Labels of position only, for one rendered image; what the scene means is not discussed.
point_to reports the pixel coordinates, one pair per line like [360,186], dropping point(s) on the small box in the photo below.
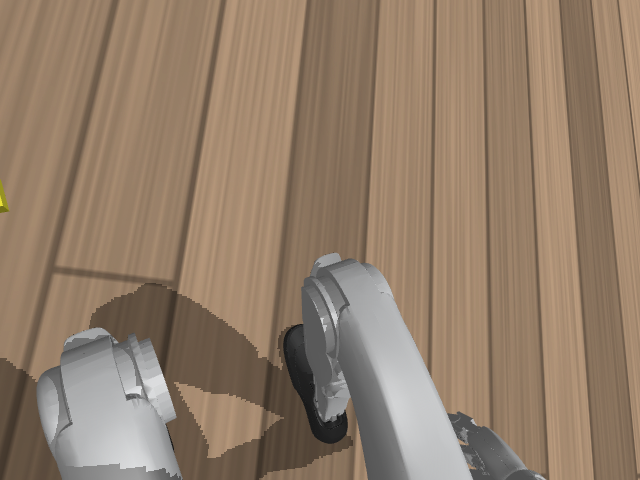
[3,201]

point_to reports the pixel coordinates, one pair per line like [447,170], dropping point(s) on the right robot hand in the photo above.
[487,452]

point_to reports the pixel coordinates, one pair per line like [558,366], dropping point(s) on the right robot foot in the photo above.
[302,379]

